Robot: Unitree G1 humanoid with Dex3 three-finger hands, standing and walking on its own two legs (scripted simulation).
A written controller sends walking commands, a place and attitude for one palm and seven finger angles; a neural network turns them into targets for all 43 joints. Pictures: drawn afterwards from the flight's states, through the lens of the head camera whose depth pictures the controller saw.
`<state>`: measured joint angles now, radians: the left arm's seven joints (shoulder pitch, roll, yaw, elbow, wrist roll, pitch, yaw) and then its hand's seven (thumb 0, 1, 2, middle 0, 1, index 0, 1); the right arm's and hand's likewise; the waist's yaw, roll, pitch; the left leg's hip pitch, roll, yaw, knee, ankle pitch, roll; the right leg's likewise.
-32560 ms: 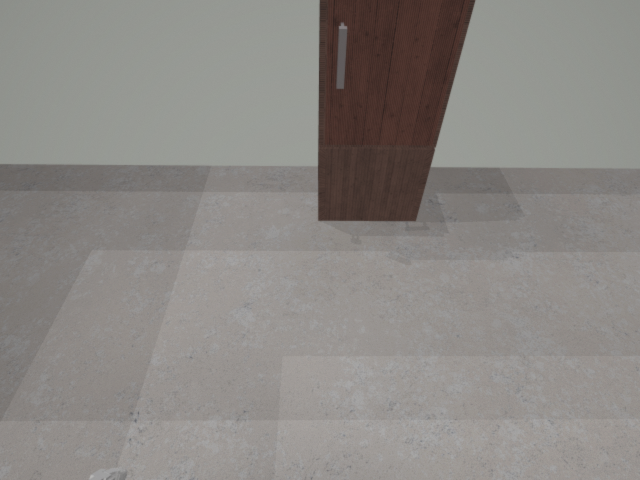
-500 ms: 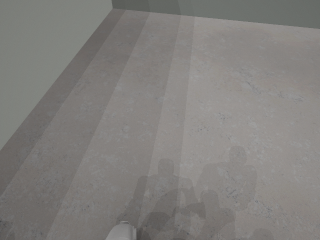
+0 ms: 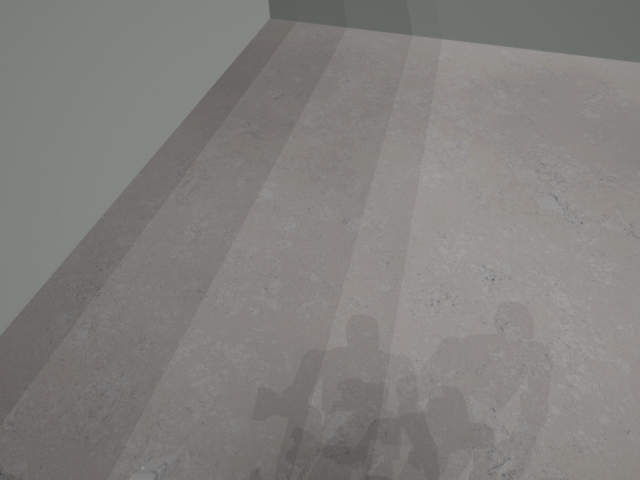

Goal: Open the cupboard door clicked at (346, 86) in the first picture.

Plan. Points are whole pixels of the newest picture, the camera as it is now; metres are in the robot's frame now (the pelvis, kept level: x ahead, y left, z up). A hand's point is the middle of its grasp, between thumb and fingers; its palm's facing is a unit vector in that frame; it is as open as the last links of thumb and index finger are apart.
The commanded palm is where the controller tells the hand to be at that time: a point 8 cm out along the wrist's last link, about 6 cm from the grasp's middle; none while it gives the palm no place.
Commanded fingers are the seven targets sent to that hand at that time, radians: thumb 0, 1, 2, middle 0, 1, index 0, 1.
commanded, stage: turn to face it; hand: left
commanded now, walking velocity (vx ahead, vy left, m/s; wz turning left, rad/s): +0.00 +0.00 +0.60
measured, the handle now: out of the picture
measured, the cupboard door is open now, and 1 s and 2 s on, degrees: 42 42 42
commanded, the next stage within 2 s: none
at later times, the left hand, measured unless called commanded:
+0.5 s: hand out of the picture +0.07 +0.23 -0.16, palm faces +0.33 -0.90 -0.27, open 7.4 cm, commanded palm none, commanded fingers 0.00 0.90 0.90 -0.20 -0.30 -0.20 -0.30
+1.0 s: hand out of the picture +0.01 +0.15 -0.18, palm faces +0.63 -0.75 -0.22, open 7.4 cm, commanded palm none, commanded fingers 0.00 0.90 0.90 -0.20 -0.30 -0.20 -0.30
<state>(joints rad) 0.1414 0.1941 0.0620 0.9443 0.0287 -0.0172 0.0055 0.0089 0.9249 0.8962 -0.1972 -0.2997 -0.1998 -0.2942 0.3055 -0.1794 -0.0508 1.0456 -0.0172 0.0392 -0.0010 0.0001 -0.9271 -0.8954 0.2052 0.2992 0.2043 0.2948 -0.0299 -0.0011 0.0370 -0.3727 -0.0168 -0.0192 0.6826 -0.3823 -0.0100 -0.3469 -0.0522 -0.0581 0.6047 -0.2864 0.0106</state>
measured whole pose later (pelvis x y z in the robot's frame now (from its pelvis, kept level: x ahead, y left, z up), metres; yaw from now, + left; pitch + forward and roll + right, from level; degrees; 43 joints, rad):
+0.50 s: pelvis +0.06 -0.01 +0.00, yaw +18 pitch +2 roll +0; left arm 0.17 0.27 0.08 0.90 0.02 0.06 0.00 0.01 0.91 0.90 -0.20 -0.30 -0.20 -0.29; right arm 0.12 -0.25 -0.05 0.86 -0.03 0.03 0.01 0.00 -0.91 -0.90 0.20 0.30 0.20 0.29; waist 0.00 -0.02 0.08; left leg -0.38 0.01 -0.01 0.58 -0.23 0.00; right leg -0.47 -0.07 -0.02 0.98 -0.46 0.08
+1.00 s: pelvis +0.10 -0.03 -0.01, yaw +38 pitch +1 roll +1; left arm 0.25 0.23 0.06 0.90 0.02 0.03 0.00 0.01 0.90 0.90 -0.20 -0.30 -0.21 -0.30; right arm 0.07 -0.23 -0.05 0.87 -0.02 0.04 0.04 0.00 -0.91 -0.90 0.20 0.30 0.20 0.29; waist 0.01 -0.06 0.12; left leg -0.33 -0.01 0.09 0.61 -0.29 0.04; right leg -0.31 -0.15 -0.19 0.83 -0.50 0.05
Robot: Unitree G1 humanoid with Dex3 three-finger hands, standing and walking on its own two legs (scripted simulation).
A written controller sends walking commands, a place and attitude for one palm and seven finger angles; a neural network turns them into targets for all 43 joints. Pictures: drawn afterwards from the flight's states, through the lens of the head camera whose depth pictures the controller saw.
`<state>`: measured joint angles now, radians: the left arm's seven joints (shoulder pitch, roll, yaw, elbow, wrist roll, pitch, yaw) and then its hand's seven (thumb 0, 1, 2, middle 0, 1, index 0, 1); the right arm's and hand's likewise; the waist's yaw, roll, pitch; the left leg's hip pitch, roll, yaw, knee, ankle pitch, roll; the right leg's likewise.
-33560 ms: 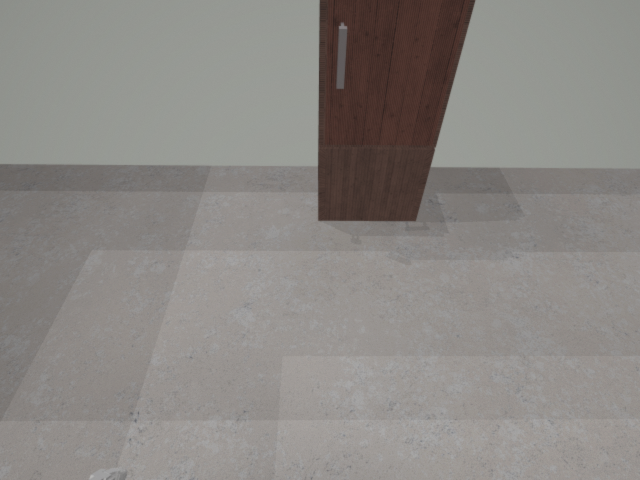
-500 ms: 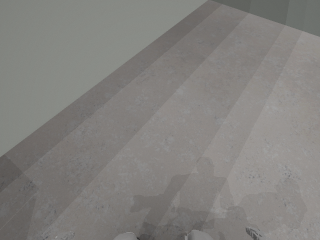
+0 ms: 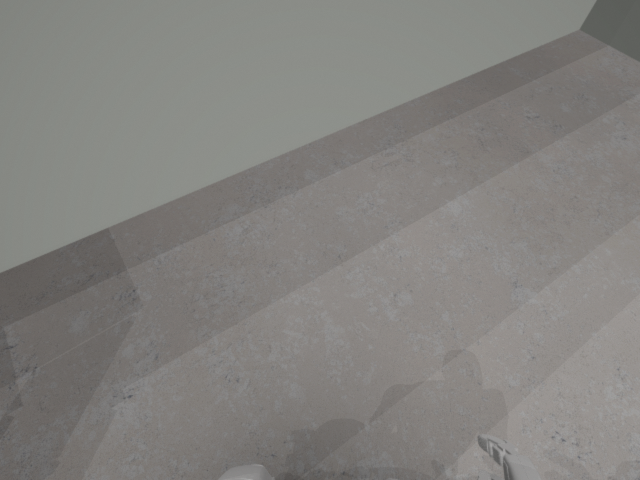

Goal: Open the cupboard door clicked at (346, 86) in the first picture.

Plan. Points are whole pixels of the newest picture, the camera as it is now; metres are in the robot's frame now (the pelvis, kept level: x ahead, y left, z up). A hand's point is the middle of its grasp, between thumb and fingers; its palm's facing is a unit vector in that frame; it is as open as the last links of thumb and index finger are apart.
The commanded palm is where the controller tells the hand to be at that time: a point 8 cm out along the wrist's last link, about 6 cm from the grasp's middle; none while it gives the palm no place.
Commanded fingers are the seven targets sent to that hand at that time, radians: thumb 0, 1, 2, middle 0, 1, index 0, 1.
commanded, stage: turn to face it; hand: left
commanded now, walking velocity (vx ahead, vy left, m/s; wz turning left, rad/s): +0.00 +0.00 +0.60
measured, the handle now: out of the picture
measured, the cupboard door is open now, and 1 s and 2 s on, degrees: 42 42 42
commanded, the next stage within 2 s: none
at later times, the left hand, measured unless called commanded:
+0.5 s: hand out of the picture +0.07 +0.16 -0.13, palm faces +0.26 -0.93 -0.28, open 7.4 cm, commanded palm none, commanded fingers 0.00 0.90 0.90 -0.20 -0.30 -0.20 -0.30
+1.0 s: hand out of the picture +0.01 +0.18 -0.14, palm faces +0.57 -0.78 -0.28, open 7.4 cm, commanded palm none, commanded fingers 0.00 0.90 0.90 -0.20 -0.30 -0.20 -0.30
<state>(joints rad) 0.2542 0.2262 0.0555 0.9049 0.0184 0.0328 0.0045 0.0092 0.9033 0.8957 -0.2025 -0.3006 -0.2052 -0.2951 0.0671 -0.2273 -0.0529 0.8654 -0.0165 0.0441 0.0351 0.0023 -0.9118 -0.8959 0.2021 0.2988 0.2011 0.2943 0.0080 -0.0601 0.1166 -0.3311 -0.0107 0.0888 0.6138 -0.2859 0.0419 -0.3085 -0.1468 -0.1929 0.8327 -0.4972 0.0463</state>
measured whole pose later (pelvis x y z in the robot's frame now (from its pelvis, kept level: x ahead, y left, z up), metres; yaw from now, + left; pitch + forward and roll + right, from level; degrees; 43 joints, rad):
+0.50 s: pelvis +0.02 -0.06 +0.02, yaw +17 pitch +1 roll +2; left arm 0.17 0.20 0.04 0.85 0.03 0.02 0.02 0.01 0.91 0.90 -0.20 -0.30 -0.20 -0.29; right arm 0.16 -0.26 -0.09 0.92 -0.01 0.09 0.03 0.00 -0.91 -0.90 0.20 0.30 0.20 0.29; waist -0.04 0.01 0.11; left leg -0.51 0.00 0.02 1.11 -0.44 -0.07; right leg -0.23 -0.10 -0.12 0.53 -0.32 0.00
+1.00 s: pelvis +0.05 -0.06 +0.01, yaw +35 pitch +2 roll +0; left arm 0.15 0.26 0.07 0.86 0.02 0.05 0.00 0.01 0.91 0.90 -0.20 -0.30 -0.20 -0.29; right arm 0.15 -0.23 -0.05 0.89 -0.03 0.05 0.01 0.00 -0.91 -0.90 0.21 0.30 0.21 0.30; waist -0.01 0.00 0.09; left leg -0.31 -0.02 -0.09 0.54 -0.26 -0.01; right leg -0.40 -0.05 -0.01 0.79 -0.41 0.08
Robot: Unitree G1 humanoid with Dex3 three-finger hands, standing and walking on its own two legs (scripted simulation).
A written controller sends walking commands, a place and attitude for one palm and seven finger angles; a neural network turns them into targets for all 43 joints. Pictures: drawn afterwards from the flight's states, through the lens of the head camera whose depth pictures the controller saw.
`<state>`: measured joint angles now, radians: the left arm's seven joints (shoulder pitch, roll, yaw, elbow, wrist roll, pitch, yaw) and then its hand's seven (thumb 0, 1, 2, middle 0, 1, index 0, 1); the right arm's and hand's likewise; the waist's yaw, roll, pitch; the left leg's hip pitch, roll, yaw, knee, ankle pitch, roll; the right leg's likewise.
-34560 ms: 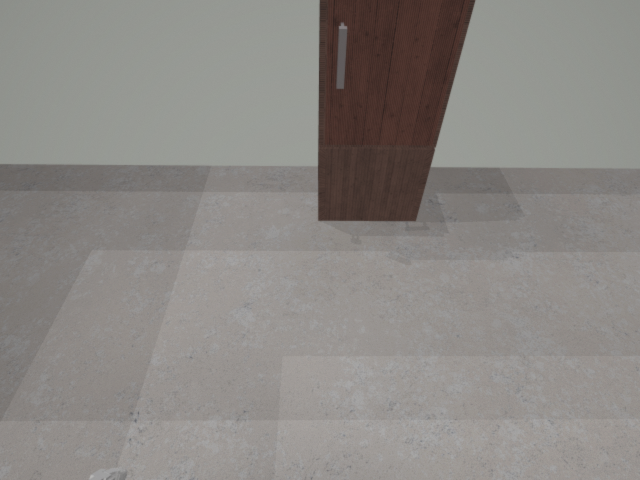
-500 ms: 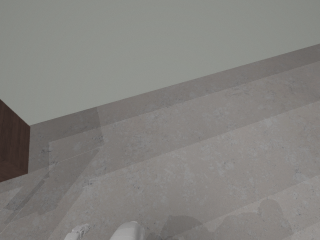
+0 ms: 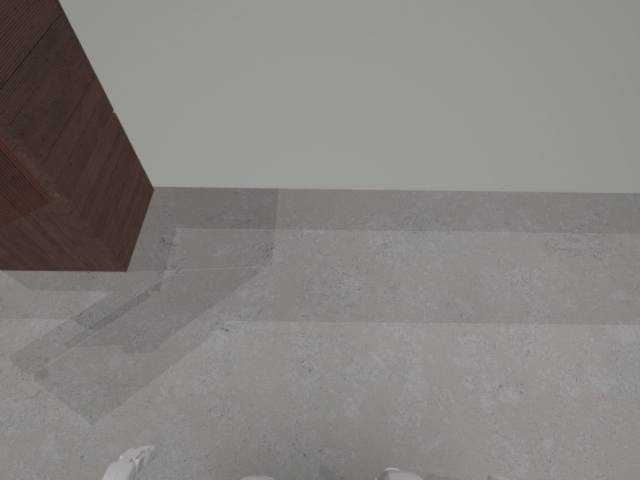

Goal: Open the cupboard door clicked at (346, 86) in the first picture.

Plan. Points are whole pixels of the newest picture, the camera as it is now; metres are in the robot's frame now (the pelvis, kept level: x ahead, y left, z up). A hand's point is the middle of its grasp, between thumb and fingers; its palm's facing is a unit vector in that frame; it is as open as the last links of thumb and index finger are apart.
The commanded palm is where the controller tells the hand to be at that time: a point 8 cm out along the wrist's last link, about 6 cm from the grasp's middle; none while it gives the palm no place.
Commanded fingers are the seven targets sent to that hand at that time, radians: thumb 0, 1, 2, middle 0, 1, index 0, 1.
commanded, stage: turn to face it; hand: left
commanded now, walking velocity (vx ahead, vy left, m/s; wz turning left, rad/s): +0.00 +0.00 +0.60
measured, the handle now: out of the picture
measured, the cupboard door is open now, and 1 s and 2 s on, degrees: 42 42 42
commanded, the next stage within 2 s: take the last steps up to it in 1.12 s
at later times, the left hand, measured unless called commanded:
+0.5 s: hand out of the picture +0.01 +0.21 -0.18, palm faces +0.35 -0.90 -0.25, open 7.4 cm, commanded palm none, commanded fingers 0.00 0.90 0.90 -0.20 -0.30 -0.20 -0.30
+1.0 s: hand out of the picture +0.02 +0.15 -0.16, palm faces +0.57 -0.78 -0.24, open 7.4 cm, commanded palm none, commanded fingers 0.00 0.90 0.90 -0.20 -0.30 -0.20 -0.30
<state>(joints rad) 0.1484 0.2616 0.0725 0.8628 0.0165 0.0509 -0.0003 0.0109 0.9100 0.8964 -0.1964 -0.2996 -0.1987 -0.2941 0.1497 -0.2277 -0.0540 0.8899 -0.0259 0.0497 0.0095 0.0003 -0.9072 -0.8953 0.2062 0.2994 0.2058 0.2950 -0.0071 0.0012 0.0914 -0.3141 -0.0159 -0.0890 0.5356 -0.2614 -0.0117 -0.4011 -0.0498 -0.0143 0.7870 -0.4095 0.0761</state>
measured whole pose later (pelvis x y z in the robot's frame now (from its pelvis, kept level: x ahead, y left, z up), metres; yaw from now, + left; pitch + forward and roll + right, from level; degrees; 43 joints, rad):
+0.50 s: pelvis +0.03 -0.01 -0.01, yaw +19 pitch +2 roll +1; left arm 0.21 0.26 0.07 0.91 0.02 0.07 0.01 0.01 0.91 0.90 -0.20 -0.30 -0.20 -0.29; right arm 0.10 -0.23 -0.05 0.86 -0.02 0.03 0.02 0.00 -0.91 -0.90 0.20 0.30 0.20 0.29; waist 0.00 -0.06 0.11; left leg -0.35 -0.02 0.04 0.64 -0.31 0.04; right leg -0.42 -0.11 -0.09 1.07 -0.55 0.07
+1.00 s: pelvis +0.07 -0.05 +0.00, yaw +36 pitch +0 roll +2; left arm 0.22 0.19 0.03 0.88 0.03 0.01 0.01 0.01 0.90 0.90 -0.20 -0.30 -0.20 -0.29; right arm 0.12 -0.24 -0.07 0.93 -0.01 0.08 0.03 0.00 -0.91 -0.90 0.20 0.30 0.20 0.29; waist -0.01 -0.03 0.10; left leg -0.42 0.00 0.05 0.89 -0.47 -0.06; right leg -0.19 -0.11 -0.15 0.52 -0.33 0.01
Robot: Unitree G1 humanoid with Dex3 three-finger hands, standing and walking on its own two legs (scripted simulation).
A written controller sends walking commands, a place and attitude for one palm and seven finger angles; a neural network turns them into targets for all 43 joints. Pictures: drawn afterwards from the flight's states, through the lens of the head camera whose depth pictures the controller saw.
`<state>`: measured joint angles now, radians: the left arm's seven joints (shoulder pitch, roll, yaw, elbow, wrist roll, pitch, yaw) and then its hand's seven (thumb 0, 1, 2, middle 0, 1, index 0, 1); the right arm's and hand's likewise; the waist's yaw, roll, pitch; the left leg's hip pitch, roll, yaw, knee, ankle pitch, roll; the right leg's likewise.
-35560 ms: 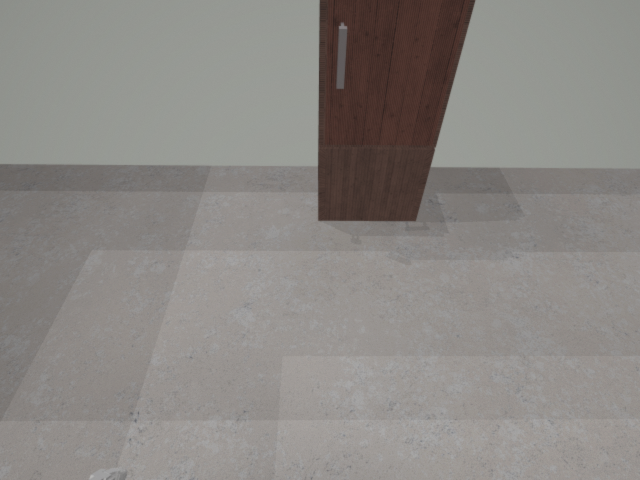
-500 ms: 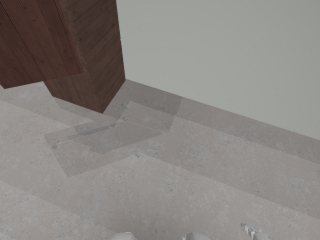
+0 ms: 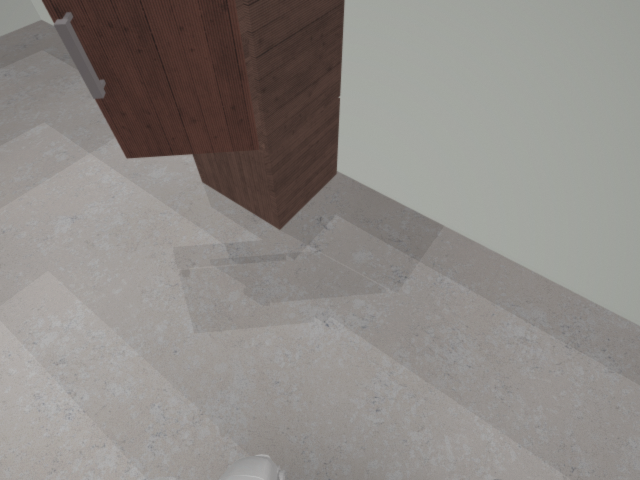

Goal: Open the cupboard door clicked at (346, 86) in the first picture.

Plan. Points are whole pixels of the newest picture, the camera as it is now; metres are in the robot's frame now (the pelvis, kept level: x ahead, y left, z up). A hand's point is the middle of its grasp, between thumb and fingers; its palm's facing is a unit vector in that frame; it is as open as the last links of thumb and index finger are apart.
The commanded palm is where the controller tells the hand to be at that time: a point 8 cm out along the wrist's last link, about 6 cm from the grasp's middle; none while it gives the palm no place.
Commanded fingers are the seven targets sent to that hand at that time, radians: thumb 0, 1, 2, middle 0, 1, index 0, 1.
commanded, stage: turn to face it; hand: left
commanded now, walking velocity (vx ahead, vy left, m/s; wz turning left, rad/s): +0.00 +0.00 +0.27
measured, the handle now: (84, 56) +0.95 +0.61 -0.01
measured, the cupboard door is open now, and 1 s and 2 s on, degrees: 42 42 42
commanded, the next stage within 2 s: take the last steps up to it in 0.12 s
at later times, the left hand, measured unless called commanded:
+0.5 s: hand out of the picture +0.03 +0.20 -0.17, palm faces +0.24 -0.94 -0.24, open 7.4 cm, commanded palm none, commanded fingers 0.00 0.90 0.90 -0.20 -0.30 -0.20 -0.30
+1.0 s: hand (103, 477) +0.13 +0.32 -0.17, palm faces +0.31 -0.93 -0.20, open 7.4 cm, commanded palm none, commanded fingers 0.00 0.90 0.90 -0.20 -0.30 -0.20 -0.30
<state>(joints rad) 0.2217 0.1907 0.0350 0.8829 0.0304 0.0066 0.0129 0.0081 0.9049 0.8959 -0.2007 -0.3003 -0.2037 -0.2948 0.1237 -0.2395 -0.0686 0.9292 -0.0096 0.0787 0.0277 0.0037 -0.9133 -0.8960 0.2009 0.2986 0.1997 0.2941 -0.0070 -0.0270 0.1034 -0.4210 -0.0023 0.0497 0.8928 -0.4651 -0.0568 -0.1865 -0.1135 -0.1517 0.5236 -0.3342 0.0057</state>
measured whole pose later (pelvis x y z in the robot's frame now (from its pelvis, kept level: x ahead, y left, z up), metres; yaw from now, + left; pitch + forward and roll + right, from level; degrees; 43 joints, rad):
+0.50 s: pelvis +0.03 +0.00 -0.01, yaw +10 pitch +0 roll +0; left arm 0.29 0.18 0.05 0.95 0.03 -0.02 -0.01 0.01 0.91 0.90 -0.20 -0.30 -0.20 -0.29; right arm 0.21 -0.22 -0.05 0.98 -0.03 0.07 0.03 0.00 -0.91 -0.90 0.20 0.30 0.20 0.29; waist 0.03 0.03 0.03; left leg -0.45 -0.02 -0.02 0.99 -0.42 0.00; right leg -0.21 -0.07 -0.09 0.57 -0.35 0.01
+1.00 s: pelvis +0.15 +0.12 +0.00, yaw +15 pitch +1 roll +2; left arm 0.23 0.19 0.07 1.02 0.03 0.00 -0.01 0.01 0.91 0.90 -0.20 -0.30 -0.20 -0.29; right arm 0.22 -0.17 -0.04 0.99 -0.02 -0.05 -0.02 -0.01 -0.94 -0.90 0.20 0.30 0.20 0.29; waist 0.02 -0.04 0.06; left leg -0.24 -0.04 0.15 0.44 -0.22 0.07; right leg -0.53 -0.12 -0.09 1.10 -0.35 0.00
